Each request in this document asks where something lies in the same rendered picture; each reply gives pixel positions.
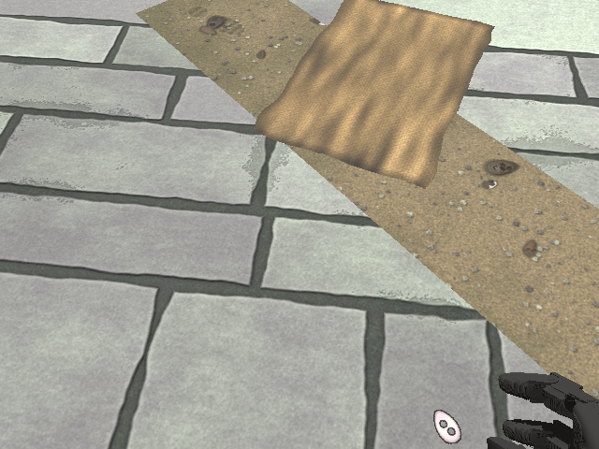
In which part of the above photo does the robot right hand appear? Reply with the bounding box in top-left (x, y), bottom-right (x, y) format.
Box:
top-left (487, 372), bottom-right (599, 449)

